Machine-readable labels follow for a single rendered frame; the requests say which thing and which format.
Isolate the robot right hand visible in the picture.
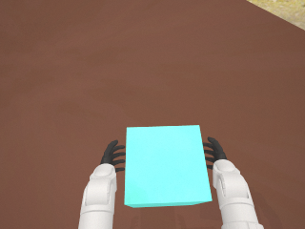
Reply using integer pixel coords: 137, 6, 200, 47
202, 136, 228, 170

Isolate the carton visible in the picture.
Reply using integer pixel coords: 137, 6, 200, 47
124, 125, 212, 208

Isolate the right robot forearm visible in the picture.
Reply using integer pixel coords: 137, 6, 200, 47
213, 159, 264, 229

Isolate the left robot forearm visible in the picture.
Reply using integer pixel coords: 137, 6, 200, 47
78, 163, 117, 229

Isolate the robot left hand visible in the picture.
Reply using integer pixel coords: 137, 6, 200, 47
100, 140, 126, 173

